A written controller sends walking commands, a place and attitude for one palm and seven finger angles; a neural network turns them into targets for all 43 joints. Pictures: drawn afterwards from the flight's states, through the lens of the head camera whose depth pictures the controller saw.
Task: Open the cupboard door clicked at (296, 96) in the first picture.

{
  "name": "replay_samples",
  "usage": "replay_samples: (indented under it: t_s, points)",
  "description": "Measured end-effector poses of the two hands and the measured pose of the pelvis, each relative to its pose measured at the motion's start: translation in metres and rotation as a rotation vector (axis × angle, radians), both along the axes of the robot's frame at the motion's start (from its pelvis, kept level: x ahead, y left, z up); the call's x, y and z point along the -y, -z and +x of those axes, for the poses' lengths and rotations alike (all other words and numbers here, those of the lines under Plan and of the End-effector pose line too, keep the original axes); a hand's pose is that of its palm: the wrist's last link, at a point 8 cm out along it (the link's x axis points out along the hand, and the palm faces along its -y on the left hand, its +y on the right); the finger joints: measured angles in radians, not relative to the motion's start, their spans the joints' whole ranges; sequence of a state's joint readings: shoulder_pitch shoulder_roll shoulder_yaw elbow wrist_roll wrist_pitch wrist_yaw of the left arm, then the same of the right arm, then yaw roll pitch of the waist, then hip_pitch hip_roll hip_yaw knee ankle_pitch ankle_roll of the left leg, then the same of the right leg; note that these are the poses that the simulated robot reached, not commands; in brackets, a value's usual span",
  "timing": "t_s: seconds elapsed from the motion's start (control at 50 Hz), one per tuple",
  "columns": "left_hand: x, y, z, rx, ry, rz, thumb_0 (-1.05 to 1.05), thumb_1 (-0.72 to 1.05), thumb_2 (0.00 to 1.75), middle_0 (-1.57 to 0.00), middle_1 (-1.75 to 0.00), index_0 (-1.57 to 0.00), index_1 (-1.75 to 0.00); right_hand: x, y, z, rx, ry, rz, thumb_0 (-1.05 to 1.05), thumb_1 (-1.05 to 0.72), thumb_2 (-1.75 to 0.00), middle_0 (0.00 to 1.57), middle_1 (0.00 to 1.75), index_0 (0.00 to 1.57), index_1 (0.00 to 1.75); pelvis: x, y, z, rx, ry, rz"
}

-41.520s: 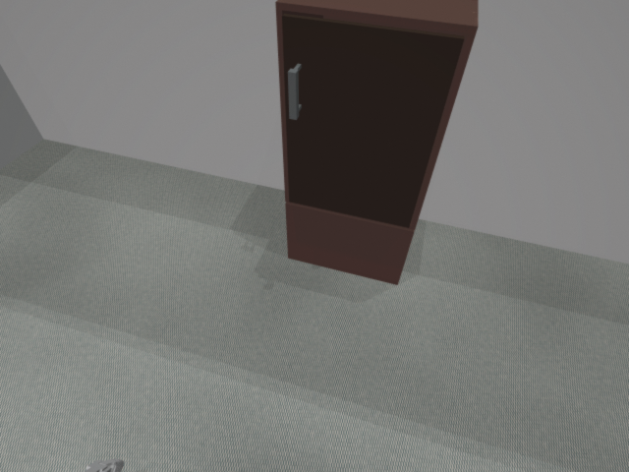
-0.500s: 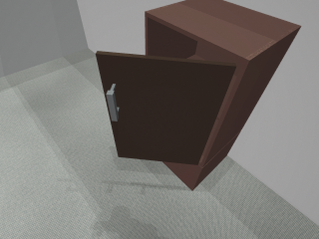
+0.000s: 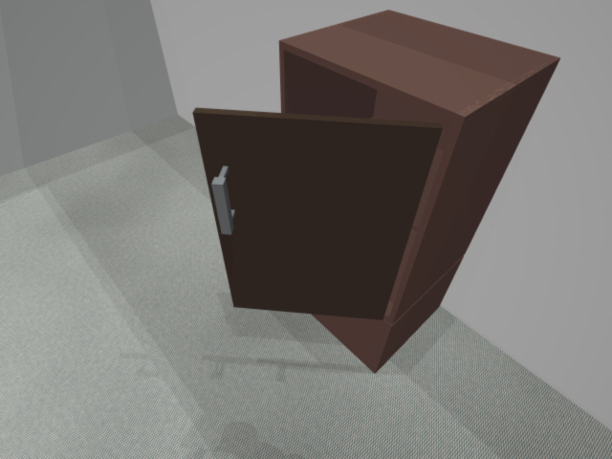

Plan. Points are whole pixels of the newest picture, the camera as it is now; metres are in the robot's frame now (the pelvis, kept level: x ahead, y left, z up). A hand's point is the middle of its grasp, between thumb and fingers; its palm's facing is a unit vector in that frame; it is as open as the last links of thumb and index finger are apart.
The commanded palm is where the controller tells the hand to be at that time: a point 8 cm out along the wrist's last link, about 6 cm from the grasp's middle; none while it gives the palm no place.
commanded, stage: come to a stop and stand still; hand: left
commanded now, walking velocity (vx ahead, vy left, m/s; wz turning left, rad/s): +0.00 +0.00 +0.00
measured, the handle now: (226, 200) +0.57 +0.19 +0.00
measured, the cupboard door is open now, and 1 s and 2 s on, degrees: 42 42 42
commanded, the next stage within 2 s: look again from close up in 0.70 s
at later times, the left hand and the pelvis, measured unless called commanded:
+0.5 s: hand out of the picture -0.06 +0.17 -0.18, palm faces +0.04 -0.99 -0.16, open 7.3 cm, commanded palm none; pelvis -0.04 +0.02 +0.00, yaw +0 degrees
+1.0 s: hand out of the picture -0.06 +0.17 -0.18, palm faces +0.05 -0.99 -0.15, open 7.3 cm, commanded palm none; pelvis -0.04 +0.02 +0.00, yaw +0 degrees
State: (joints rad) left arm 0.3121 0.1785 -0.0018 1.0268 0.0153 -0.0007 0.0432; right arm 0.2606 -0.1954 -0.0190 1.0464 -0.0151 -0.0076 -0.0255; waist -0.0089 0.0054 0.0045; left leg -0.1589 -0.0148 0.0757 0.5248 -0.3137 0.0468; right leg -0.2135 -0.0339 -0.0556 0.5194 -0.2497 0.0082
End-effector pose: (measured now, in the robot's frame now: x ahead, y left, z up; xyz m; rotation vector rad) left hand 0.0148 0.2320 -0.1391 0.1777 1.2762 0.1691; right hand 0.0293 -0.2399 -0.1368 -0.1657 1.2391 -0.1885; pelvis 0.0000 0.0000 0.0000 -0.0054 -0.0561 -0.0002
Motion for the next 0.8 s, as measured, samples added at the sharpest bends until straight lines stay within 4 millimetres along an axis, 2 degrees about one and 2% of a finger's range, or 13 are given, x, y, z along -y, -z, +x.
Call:
replay_samples:
  t_s: [0.16,0.42,0.54,0.66,0.8]
  points:
    - [0.002,-0.001,-0.012,0.014,0.005,-0.017,0.0,0.91,0.89,-0.2,-0.3,-0.2,-0.3,-0.006,-0.004,-0.013,0.0,-0.015,0.009,0.0,-0.91,-0.89,0.2,0.3,0.2,0.3,-0.003,-0.003,-0.017,0.006,0.001,0.002]
    - [0.007,0.007,-0.064,-0.089,-0.021,-0.062,0.0,0.91,0.89,-0.2,-0.3,-0.2,-0.3,-0.034,0.001,-0.073,-0.135,0.022,0.05,0.0,-0.91,-0.89,0.2,0.3,0.2,0.3,-0.013,-0.004,-0.034,-0.003,-0.004,0.001]
    - [0.008,0.009,-0.086,-0.143,-0.038,-0.074,0.0,0.91,0.89,-0.2,-0.3,-0.2,-0.3,-0.044,0.003,-0.093,-0.181,0.044,0.06,0.0,-0.91,-0.89,0.2,0.3,0.2,0.3,-0.019,-0.003,-0.038,-0.007,-0.004,0.001]
    - [0.008,0.009,-0.098,-0.169,-0.051,-0.08,0.0,0.91,0.89,-0.2,-0.3,-0.2,-0.3,-0.051,0.004,-0.097,-0.191,0.052,0.066,0.0,-0.91,-0.89,0.2,0.3,0.2,0.3,-0.023,-0.003,-0.039,-0.009,-0.002,0.002]
    - [0.008,0.008,-0.098,-0.167,-0.054,-0.082,0.0,0.91,0.89,-0.2,-0.3,-0.2,-0.3,-0.054,0.005,-0.088,-0.161,0.051,0.071,0.0,-0.91,-0.89,0.2,0.3,0.2,0.3,-0.025,-0.003,-0.039,-0.01,0.003,0.004]
